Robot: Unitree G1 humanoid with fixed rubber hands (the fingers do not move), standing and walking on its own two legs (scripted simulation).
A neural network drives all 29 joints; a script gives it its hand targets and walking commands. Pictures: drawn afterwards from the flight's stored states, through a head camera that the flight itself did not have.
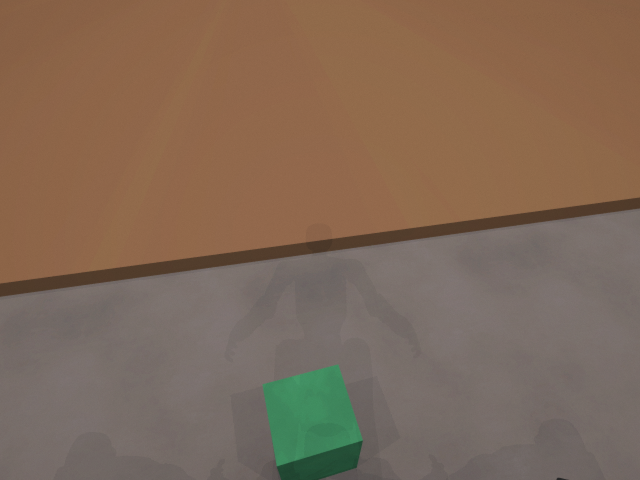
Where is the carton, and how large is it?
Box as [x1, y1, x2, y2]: [262, 365, 362, 479]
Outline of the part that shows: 338,365 262,384 276,464 281,479 318,479 356,467 362,439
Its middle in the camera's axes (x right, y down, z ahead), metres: -0.02 +0.52 +1.07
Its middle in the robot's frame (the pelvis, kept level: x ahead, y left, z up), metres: +0.42 +0.04 -0.66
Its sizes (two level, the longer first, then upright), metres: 0.210 0.200 0.250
